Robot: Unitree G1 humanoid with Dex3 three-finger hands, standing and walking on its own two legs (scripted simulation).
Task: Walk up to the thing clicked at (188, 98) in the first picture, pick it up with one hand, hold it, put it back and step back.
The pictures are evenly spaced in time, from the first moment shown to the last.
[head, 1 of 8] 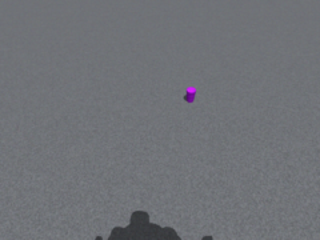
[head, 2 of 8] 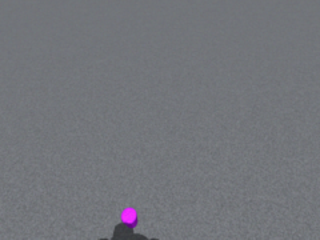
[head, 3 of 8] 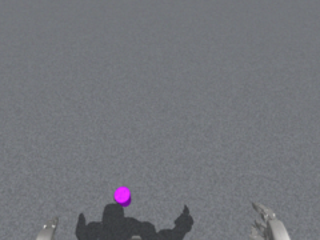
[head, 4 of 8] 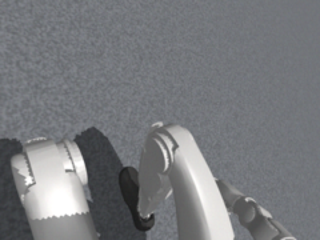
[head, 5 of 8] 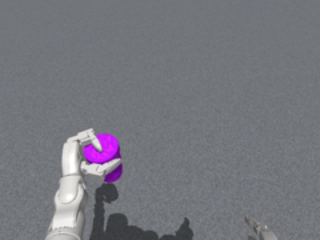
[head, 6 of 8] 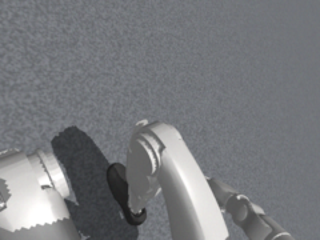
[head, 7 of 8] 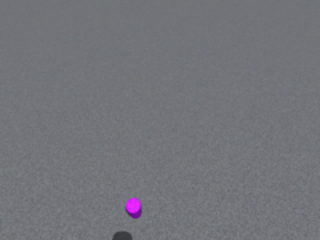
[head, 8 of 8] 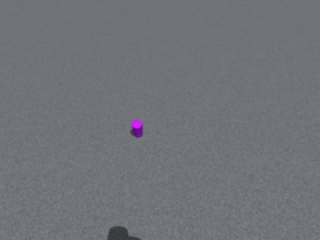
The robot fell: no
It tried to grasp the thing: yes
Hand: left
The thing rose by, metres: 0.67
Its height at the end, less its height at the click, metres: +0.00
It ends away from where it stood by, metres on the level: 0.00
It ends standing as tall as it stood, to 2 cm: yes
